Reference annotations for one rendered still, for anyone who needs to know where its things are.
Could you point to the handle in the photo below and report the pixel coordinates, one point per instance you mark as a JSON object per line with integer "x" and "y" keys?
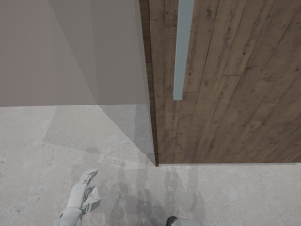
{"x": 184, "y": 21}

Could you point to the wardrobe door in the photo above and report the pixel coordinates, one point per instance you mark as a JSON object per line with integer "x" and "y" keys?
{"x": 241, "y": 99}

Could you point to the right robot foot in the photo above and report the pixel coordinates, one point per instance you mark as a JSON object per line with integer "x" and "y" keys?
{"x": 171, "y": 220}

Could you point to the left robot hand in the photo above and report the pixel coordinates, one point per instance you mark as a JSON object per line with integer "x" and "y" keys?
{"x": 78, "y": 197}

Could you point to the robot left forearm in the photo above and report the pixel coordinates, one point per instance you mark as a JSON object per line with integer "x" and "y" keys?
{"x": 70, "y": 216}

